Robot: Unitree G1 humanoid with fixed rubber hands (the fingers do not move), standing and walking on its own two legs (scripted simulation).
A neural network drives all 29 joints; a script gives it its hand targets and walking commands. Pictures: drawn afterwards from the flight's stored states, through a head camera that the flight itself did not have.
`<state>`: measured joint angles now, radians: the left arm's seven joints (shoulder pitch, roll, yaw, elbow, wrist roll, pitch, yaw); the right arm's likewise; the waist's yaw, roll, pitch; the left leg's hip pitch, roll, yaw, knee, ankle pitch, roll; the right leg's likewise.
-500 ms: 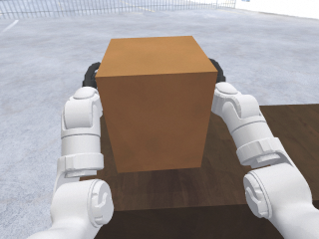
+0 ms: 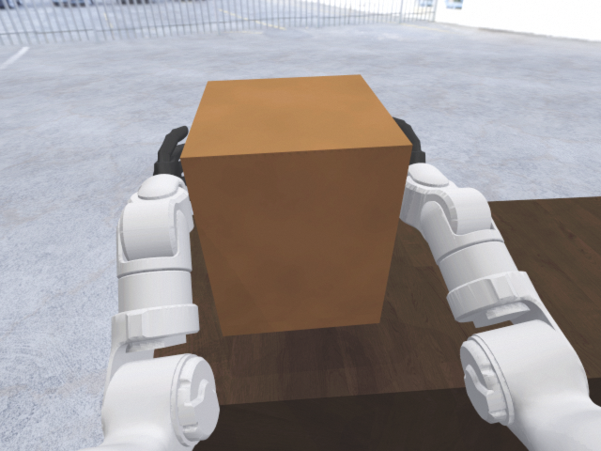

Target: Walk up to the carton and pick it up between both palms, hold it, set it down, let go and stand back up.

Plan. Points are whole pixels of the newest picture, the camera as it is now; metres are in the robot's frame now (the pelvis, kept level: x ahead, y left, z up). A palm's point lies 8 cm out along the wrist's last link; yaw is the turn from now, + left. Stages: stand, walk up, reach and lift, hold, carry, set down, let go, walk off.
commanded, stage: hold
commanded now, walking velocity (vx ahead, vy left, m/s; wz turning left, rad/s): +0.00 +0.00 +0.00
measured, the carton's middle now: (293, 201) +0.37 +0.00 +0.23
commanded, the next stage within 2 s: none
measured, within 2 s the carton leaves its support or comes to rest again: neither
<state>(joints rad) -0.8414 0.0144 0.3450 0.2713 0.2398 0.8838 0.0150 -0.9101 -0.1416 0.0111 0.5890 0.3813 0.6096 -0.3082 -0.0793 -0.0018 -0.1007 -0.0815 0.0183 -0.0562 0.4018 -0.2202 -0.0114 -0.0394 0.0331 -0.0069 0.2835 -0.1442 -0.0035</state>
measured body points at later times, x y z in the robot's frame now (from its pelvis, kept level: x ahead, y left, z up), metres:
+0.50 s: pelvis +0.00 +0.00 +0.00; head -0.08 +0.01 +0.44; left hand +0.38 +0.15 +0.27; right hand +0.38 -0.15 +0.27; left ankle +0.01 +0.12 -0.75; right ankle +0.01 -0.12 -0.75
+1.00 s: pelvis +0.00 +0.00 +0.00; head -0.08 +0.02 +0.44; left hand +0.38 +0.15 +0.27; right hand +0.38 -0.15 +0.27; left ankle +0.01 +0.12 -0.75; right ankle +0.01 -0.12 -0.75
